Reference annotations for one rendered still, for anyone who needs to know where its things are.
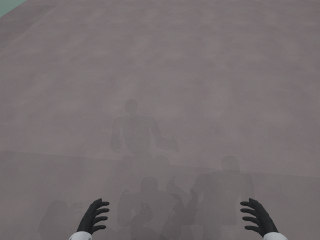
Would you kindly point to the right robot hand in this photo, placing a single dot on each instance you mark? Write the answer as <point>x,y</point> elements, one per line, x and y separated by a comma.
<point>263,220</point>

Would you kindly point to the left robot hand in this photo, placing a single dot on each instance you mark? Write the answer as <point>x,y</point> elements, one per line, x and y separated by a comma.
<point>89,219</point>

